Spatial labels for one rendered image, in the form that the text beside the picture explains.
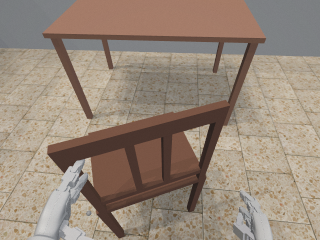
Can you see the table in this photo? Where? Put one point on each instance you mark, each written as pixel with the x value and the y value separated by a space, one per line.
pixel 219 21

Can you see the left robot hand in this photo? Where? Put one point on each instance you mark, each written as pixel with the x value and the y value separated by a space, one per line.
pixel 58 206

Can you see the chair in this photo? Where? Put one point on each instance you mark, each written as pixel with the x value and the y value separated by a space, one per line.
pixel 143 159

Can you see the right robot hand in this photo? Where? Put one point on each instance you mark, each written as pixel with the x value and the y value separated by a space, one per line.
pixel 257 226

